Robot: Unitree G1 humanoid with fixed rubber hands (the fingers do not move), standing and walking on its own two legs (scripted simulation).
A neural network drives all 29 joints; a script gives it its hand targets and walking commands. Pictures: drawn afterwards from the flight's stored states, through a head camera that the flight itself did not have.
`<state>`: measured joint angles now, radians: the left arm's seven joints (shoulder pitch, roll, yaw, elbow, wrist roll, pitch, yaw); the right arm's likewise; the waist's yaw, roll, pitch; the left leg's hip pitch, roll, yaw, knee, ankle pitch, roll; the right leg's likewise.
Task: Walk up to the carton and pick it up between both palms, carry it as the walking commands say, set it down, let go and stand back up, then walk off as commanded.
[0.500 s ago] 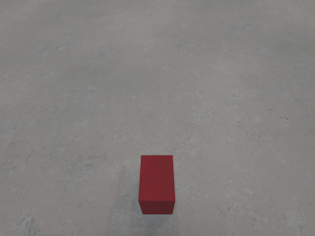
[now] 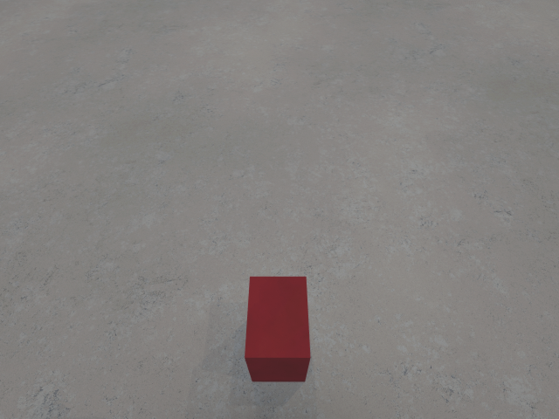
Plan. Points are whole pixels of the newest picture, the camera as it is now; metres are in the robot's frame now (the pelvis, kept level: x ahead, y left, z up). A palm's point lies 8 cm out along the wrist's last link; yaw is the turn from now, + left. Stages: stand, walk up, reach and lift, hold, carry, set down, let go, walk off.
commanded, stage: reach and lift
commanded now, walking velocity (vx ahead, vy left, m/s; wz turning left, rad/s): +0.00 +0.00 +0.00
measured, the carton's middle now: (278, 330) +0.44 +0.01 -0.63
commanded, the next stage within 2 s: none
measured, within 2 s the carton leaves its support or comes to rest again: neither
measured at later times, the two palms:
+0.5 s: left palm (147, 403) +0.17 +0.22 -0.14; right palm (406, 405) +0.16 -0.20 -0.17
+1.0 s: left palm (165, 347) +0.26 +0.22 -0.17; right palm (374, 322) +0.29 -0.17 -0.14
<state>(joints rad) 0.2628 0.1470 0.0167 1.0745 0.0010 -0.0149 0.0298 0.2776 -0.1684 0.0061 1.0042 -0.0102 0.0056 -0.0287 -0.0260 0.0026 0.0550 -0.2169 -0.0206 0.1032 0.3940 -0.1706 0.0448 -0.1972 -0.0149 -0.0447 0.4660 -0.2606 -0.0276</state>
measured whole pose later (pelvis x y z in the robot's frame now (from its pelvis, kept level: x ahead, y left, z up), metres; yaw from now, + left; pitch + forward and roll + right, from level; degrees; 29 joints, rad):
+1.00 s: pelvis -0.09 +0.01 -0.08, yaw -1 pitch +14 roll -1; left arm -0.60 0.22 0.13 0.81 0.00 0.40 0.02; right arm -0.68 -0.15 -0.06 0.73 0.00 0.39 -0.07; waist -0.01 0.01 0.14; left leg -0.97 0.03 0.10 1.00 -0.30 0.04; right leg -0.93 -0.01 -0.04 1.04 -0.37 -0.02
